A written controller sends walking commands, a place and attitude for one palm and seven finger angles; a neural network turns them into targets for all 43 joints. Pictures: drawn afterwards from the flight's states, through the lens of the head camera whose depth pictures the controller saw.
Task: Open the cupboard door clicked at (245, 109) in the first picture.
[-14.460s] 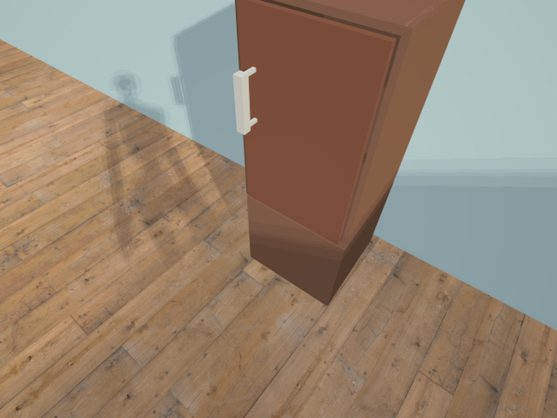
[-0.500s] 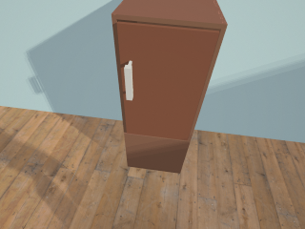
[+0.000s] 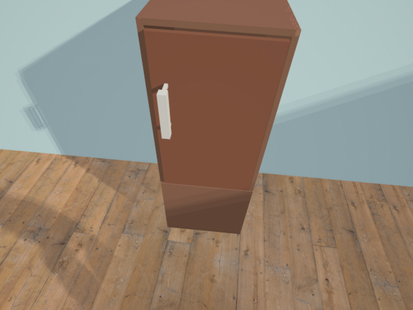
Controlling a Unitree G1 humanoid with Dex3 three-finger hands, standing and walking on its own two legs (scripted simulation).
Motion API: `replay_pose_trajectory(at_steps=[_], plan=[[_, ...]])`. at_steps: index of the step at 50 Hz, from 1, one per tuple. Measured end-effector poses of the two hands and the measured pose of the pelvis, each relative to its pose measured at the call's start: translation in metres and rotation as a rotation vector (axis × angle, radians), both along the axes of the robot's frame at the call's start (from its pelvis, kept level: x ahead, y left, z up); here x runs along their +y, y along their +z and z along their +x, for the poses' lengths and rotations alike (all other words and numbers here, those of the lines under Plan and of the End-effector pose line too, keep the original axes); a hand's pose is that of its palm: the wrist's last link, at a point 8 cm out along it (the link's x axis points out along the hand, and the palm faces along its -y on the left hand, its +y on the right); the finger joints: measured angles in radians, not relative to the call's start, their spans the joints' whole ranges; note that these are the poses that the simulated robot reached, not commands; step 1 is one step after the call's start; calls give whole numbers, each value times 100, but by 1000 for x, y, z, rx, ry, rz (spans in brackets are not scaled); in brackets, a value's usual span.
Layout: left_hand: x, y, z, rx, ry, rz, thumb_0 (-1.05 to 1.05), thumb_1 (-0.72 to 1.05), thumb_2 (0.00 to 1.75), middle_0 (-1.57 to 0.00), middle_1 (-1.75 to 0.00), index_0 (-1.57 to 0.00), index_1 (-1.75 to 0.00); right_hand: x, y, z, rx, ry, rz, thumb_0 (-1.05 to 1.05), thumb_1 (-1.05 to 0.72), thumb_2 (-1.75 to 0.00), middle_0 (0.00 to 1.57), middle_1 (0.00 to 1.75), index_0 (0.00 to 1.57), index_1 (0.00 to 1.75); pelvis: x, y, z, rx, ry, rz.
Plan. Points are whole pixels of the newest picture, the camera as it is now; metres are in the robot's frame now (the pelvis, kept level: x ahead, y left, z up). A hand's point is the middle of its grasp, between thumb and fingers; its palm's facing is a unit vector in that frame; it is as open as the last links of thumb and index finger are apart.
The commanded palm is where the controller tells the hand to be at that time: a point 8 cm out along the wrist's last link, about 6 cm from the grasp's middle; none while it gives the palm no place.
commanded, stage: shuffle to correct the standing spot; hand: left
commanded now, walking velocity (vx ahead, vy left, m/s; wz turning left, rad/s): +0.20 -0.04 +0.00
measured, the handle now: (166, 111) +0.62 +0.16 +0.03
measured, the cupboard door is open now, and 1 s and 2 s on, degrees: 0 0 0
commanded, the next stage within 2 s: come to a stop and stand still in 0.18 s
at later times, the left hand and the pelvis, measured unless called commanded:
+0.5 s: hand out of the picture +0.11 +0.17 -0.19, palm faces -0.01 -0.98 -0.17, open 7.3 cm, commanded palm none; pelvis +0.10 +0.00 -0.01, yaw -2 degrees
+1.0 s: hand (120, 304) +0.17 +0.21 -0.18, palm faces +0.01 -0.98 -0.22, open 7.4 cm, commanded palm none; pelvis +0.11 +0.02 -0.01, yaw +0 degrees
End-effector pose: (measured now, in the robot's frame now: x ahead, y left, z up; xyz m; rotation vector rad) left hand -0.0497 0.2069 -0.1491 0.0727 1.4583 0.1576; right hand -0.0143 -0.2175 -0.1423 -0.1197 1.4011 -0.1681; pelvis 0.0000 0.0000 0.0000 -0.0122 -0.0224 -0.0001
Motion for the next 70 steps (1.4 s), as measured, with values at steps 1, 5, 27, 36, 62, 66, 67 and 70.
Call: replay_pose_trajectory(at_steps=[1,5,27,36,62,66,67,70], plan=[[0,0,1,4,-1,0,1,91,90,-20,-30,-20,-30,-1,-1,1,-1,-5,-1,0,-91,-90,20,30,20,30,0,-1,3,1,-3,0],[-2,-1,10,15,-2,4,1,91,90,-20,-30,-19,-30,-6,-4,9,-3,-18,-3,0,-91,-90,20,29,20,30,-3,-4,16,3,-10,4],[16,-7,179,-77,-83,63,3,95,90,-20,-30,-20,-30,17,-11,77,82,-66,20,0,-91,-90,20,30,20,30,-6,-10,110,1,-27,5],[30,-3,224,-198,-79,102,2,92,90,-20,-30,-19,-30,-1,-13,113,58,-43,-17,0,-91,-90,20,29,20,30,-1,-12,108,11,7,1],[89,24,190,-305,-114,173,1,91,90,-20,-30,-20,-30,-24,30,201,-363,121,-112,1,-91,-90,20,30,21,30,23,-5,80,-36,-7,4],[100,31,179,-288,-122,198,1,91,90,-20,-30,-20,-30,-34,32,188,-333,130,-125,1,-91,-90,20,30,21,30,22,-2,74,-36,-2,8],[102,32,177,-282,-123,203,1,91,90,-20,-30,-20,-30,-37,32,184,-322,130,-129,1,-91,-90,20,30,21,30,22,-1,73,-35,-1,9],[106,34,169,-260,-126,214,1,91,90,-20,-30,-20,-30,-46,32,171,-282,127,-140,1,-90,-90,20,30,21,30,21,0,70,-31,3,11]])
